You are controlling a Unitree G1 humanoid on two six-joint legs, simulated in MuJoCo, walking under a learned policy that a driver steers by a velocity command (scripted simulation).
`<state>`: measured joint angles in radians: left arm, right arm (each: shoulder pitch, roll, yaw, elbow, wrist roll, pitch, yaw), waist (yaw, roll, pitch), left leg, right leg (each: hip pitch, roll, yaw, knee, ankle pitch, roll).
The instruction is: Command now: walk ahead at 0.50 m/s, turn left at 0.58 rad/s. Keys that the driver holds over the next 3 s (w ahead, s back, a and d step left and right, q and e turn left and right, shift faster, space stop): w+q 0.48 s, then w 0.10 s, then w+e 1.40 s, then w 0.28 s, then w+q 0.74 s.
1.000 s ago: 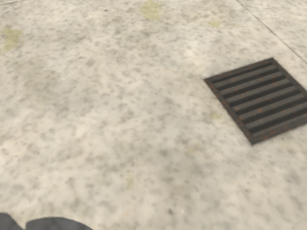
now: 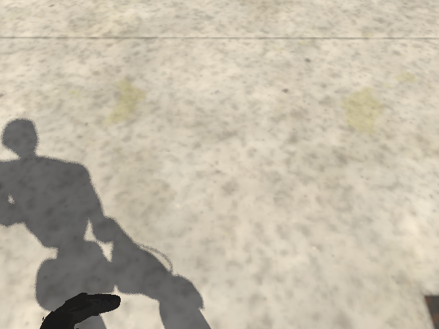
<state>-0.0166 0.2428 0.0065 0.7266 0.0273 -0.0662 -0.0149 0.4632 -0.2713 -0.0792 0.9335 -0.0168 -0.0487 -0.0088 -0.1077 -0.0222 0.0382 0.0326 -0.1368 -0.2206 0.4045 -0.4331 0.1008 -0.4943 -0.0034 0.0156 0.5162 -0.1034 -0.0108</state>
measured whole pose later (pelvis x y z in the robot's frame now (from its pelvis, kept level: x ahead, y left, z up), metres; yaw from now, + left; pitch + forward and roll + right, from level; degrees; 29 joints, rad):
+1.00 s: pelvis +0.50 +0.12 +0.01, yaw +12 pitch +1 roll +1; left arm 0.18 0.24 0.04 0.82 0.03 -0.01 -0.05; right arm 0.39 -0.22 -0.03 0.92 -0.02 -0.09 -0.02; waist -0.03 -0.04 0.03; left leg 0.12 -0.09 0.19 0.17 -0.32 0.08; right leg -0.63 -0.05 -0.06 0.71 -0.02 -0.05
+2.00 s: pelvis +1.04 +0.14 +0.02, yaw -23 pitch +1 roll +1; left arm 0.11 0.28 0.05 0.70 0.04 0.01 -0.08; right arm 0.40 -0.26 -0.04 0.85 -0.02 -0.08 0.00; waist -0.06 -0.05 0.03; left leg 0.00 0.00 0.21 0.25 -0.27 0.02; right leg -0.66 -0.06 -0.01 0.83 -0.07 -0.04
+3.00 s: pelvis +1.54 -0.07 +0.02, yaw -7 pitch +1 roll +0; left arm 0.12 0.26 0.02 0.74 0.05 -0.03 -0.01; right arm 0.37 -0.27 -0.07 0.86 0.00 -0.04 0.01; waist -0.04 -0.03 0.04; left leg -0.13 -0.15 -0.08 0.32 -0.20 0.12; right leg -0.65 -0.12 0.05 0.89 -0.16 0.06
